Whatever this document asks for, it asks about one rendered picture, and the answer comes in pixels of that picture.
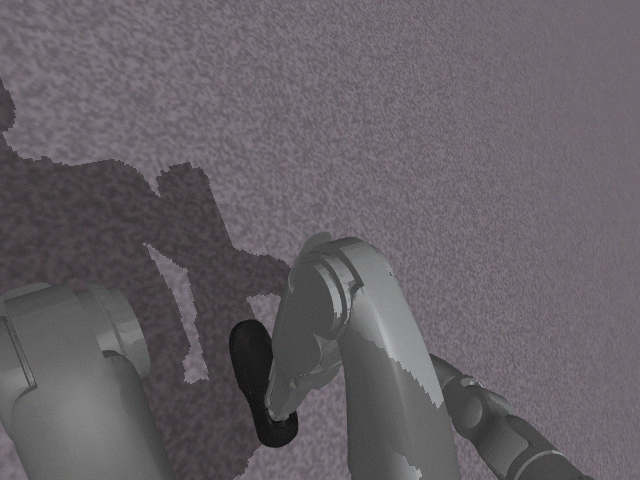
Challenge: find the right robot foot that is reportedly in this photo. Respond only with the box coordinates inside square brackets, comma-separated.
[229, 319, 298, 448]

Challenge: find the right robot arm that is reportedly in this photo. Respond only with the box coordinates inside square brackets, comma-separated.
[442, 375, 595, 480]

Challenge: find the right robot hand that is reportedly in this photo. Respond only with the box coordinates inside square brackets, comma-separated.
[429, 353, 464, 390]

